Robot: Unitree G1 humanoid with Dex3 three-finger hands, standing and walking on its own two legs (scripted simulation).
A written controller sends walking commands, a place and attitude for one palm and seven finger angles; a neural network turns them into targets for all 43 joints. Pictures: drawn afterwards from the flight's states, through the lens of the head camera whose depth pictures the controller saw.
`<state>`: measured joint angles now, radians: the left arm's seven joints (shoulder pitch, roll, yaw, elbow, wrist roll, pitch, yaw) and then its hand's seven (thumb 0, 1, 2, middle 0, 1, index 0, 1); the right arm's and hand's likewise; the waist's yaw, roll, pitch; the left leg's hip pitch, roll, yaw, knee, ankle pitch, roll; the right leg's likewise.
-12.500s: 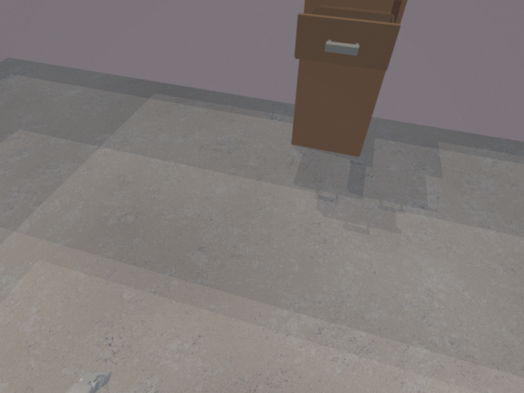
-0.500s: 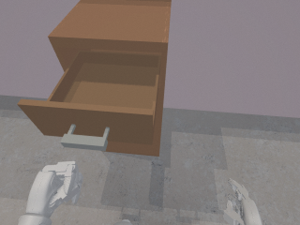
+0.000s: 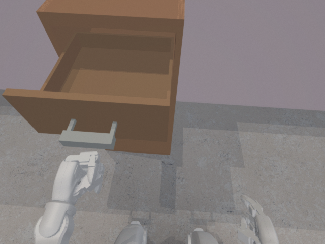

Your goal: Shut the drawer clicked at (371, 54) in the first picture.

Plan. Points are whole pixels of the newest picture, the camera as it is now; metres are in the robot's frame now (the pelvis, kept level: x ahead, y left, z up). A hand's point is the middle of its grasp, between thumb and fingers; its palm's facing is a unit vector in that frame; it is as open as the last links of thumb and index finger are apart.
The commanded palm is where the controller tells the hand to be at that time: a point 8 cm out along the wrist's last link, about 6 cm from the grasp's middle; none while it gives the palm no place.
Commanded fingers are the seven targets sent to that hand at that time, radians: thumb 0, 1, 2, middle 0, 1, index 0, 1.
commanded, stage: bring the fist close to the handle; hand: left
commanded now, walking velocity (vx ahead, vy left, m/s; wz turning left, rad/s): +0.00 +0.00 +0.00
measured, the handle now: (91, 131) +0.36 +0.19 +0.06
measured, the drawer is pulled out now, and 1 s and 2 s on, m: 0.28 0.27 0.13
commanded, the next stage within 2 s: push the drawer shut in 0.34 s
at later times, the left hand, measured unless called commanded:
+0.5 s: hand (93, 178) +0.25 +0.16 +0.06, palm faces -0.03 -1.00 -0.07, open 3.2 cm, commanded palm +0.24 +0.21 +0.06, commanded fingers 0.00 0.90 0.90 -1.40 -1.60 -1.40 -1.60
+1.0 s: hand (103, 161) +0.29 +0.15 +0.05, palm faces -0.06 -1.00 -0.06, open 3.1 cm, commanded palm +0.29 +0.20 +0.06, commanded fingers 0.00 0.90 0.90 -1.40 -1.60 -1.40 -1.60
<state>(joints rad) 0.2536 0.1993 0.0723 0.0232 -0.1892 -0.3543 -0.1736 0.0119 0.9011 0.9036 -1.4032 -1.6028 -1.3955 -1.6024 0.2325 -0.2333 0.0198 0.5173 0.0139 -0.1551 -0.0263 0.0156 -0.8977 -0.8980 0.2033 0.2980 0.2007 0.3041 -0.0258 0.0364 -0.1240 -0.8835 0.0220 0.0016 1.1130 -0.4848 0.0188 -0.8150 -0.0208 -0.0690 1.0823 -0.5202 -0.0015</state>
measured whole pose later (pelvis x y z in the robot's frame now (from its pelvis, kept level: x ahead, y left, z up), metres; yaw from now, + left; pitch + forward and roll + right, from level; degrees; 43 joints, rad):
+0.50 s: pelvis +0.00 -0.01 +0.00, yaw +0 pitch +15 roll -2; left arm 0.30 0.23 0.11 -0.01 -0.22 -0.39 -0.18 0.01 0.90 0.90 -1.40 -1.60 -1.40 -1.60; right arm 0.23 -0.24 0.01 0.50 0.02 -0.12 -0.03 0.01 -0.90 -0.90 0.20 0.30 0.20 0.30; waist -0.02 0.03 -0.14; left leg -0.88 0.03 -0.02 1.11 -0.49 0.01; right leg -0.80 -0.01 -0.09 1.08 -0.53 -0.01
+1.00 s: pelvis -0.01 -0.01 +0.00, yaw +1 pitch +15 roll -2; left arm 0.05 0.23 0.10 0.20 -0.20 -0.38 -0.18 0.00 0.80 0.92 -1.40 -1.60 -1.40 -1.60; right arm 0.22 -0.25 0.02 0.57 0.02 -0.10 -0.04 0.01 -0.90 -0.90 0.20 0.30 0.20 0.30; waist -0.03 0.04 -0.12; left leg -0.90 0.03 -0.02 1.11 -0.47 0.00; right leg -0.83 -0.01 -0.09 1.09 -0.52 -0.02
